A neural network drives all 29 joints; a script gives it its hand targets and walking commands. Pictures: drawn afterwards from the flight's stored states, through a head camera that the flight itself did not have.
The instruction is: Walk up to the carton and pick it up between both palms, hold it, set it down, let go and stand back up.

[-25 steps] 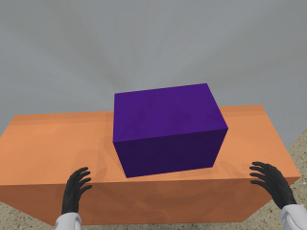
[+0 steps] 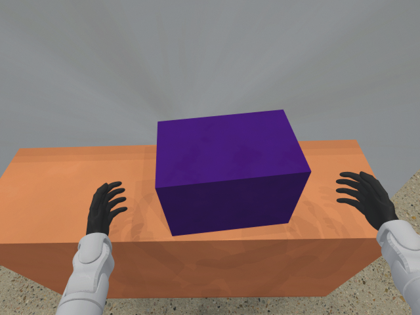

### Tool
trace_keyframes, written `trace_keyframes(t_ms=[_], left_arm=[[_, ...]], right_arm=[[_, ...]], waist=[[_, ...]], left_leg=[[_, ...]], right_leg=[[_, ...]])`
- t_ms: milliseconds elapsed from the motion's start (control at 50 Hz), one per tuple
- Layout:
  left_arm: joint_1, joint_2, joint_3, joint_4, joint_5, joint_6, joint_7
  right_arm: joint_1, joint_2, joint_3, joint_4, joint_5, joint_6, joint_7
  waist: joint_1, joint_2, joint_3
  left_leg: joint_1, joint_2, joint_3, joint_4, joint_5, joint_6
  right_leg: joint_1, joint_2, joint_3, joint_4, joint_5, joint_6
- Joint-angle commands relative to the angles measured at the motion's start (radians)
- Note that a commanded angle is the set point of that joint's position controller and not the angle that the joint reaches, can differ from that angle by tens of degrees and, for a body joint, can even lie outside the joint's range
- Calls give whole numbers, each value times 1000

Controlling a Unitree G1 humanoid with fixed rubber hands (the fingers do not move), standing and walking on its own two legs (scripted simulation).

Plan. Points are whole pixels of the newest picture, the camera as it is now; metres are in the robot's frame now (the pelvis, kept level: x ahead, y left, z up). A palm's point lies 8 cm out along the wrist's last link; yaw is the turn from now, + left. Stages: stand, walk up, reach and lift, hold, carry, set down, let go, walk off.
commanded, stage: reach and lift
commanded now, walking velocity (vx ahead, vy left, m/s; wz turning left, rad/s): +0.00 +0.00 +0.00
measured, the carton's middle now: (226, 174) +0.43 +0.01 -0.03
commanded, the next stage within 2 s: none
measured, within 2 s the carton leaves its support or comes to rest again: neither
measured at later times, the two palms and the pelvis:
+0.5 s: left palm (97, 183) +0.33 +0.26 +0.08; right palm (375, 165) +0.37 -0.27 +0.08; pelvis +0.00 +0.00 +0.00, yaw -1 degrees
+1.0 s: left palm (89, 144) +0.39 +0.27 +0.13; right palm (366, 117) +0.44 -0.26 +0.14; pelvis +0.00 +0.00 +0.00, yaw +0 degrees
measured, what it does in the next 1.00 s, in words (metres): stands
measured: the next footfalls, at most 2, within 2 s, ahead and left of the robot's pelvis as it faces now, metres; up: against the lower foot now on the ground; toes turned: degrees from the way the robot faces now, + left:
none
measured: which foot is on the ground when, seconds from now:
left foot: down 0.00-1.00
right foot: down 0.00-1.00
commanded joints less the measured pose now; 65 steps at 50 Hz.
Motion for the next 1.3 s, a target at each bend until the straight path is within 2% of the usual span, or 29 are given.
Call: trace_keyframes(t_ms=[0,40,100,160,300,400,620,640,660,740,820,900,1100,1200,1280], left_arm=[[-304,141,23,-170,-18,45,5],[-293,122,25,-178,-22,68,10],[-306,132,54,-191,-1,102,7],[-327,142,75,-206,9,139,1],[-436,165,77,-253,-11,201,4],[-485,180,82,-244,-17,246,-7],[-623,234,112,-232,-9,336,-28],[-655,251,104,-232,-21,354,-31],[-670,244,106,-226,-25,365,-31],[-726,250,121,-221,-11,397,-31],[-773,249,128,-208,9,440,-27],[-840,256,117,-193,3,469,-19],[-1043,278,72,-87,-36,503,7],[-1056,267,71,40,-23,488,-1],[-1005,238,71,163,5,422,-27]], right_arm=[[-317,-240,-117,-180,-23,66,5],[-313,-233,-108,-157,-18,97,5],[-333,-250,-99,-133,-2,125,4],[-373,-275,-107,-144,0,144,0],[-493,-296,-140,-214,-14,189,-7],[-539,-302,-131,-186,-4,236,-12],[-695,-317,-116,-174,5,306,-43],[-741,-336,-147,-253,-2,309,-60],[-742,-329,-138,-236,-4,321,-67],[-788,-333,-122,-172,5,357,-78],[-824,-342,-102,-94,19,393,-76],[-899,-351,-106,-87,22,410,-74],[-1088,-362,-96,-6,12,456,-65],[-1115,-329,-51,98,10,462,-67],[-1072,-272,-11,180,7,426,-76]], waist=[[-1,-69,-228],[-9,-51,-229],[0,-28,-258],[3,-30,-285],[10,-52,-337],[10,-57,-355],[22,-68,-412],[32,-115,-469],[24,-115,-467],[29,-81,-489],[27,-44,-486],[26,-37,-500],[34,-35,-563],[40,-58,-570],[46,-74,-535]], left_leg=[[152,-74,23,-49,131,25],[182,-73,15,-52,158,17],[215,-73,14,-43,235,7],[221,-75,17,-43,273,2],[183,-78,25,-48,251,8],[179,-77,22,-45,281,11],[144,-83,29,-48,342,14],[102,-82,45,-41,333,28],[80,-80,43,-53,329,31],[90,-77,36,-50,373,16],[131,-69,28,-45,411,0],[139,-67,25,-37,413,-4],[118,-58,16,-21,376,-5],[77,-58,22,-19,393,0],[15,-63,34,-25,393,3]], right_leg=[[7,20,-5,-101,167,29],[2,32,-12,-100,174,13],[23,39,-16,-108,234,5],[50,45,-20,-108,280,9],[66,49,-20,-103,277,15],[80,50,-16,-106,316,17],[156,50,-10,-97,422,37],[184,40,-2,-88,477,66],[213,38,0,-73,510,73],[228,41,-7,-73,538,66],[197,49,-16,-91,521,48],[169,53,-25,-97,486,44],[99,56,-42,-92,415,32],[131,51,-35,-74,455,40],[182,40,-26,-56,500,53]])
